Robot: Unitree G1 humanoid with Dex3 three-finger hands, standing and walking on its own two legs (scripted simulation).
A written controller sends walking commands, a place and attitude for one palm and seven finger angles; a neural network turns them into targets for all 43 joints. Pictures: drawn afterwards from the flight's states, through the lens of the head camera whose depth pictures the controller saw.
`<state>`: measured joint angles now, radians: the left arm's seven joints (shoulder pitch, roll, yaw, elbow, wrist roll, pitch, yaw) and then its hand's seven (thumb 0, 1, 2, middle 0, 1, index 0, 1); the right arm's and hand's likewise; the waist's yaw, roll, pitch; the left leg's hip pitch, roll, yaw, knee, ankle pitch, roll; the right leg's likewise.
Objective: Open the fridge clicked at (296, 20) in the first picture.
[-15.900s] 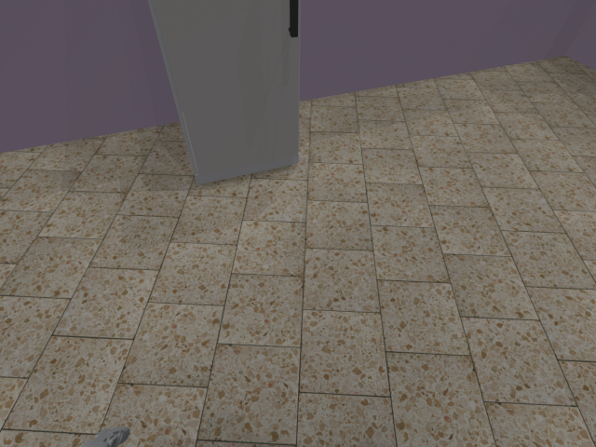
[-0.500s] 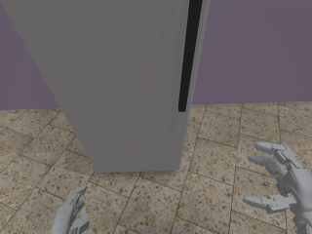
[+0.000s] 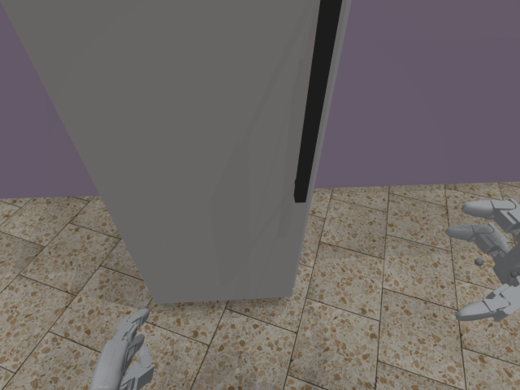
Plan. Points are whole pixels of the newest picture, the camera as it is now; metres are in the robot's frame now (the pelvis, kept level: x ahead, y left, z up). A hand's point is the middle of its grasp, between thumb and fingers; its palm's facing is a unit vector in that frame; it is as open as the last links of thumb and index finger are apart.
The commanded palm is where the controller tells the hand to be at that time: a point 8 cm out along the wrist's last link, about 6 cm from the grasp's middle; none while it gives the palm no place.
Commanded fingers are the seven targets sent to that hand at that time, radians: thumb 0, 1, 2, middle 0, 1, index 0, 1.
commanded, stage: raise the hand to about handle height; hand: right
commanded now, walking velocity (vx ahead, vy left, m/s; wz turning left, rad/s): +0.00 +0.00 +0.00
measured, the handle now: (310, 110) +0.56 -0.07 +0.17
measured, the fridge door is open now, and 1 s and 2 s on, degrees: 0 0 0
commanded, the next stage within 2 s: move the hooked fingers beside the handle in 0.54 s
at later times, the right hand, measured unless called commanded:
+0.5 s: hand (456, 252) +0.28 -0.25 +0.13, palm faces +0.00 +1.00 -0.04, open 14.0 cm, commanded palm +0.25 -0.30 +0.13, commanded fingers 0.00 0.50 -0.30 0.30 1.20 0.30 1.20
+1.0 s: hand (418, 223) +0.33 -0.22 +0.12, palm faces -0.08 +1.00 -0.02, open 14.0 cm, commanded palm +0.31 -0.27 +0.12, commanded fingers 0.00 0.50 -0.30 0.30 1.20 0.30 1.20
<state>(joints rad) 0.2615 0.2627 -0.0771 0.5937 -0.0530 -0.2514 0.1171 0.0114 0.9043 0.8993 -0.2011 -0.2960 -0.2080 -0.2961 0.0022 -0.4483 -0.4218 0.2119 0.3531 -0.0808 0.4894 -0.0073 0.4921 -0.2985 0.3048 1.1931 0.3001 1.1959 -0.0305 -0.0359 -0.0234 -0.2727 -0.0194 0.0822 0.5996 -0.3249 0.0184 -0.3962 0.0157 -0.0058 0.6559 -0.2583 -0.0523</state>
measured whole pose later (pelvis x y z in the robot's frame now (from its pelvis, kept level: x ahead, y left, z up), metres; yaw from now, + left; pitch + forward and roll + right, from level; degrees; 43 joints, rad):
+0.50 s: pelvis +0.00 +0.02 +0.00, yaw +1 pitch +0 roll +1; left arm 0.27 0.28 -0.05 0.60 -0.06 -0.24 0.12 0.01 0.91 0.90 -0.20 -0.30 -0.21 -0.30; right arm -0.03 -0.44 -0.44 0.29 0.37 -0.07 0.52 -0.01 0.50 -0.30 0.30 1.20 0.30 1.20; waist -0.02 -0.04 -0.03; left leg -0.27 -0.04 0.07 0.60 -0.33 0.04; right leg -0.38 -0.01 -0.01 0.64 -0.26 -0.02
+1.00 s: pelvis +0.00 +0.01 +0.00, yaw +1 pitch +2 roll +1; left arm 0.26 0.27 -0.07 0.61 -0.06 -0.23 0.12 0.01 0.91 0.90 -0.20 -0.30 -0.21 -0.30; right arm -0.22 -0.39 -0.32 0.38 0.31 -0.07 0.44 -0.01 0.50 -0.30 0.30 1.20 0.30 1.20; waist -0.01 -0.03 -0.02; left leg -0.31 -0.02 0.07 0.61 -0.33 0.03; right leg -0.42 0.01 -0.02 0.63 -0.25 -0.04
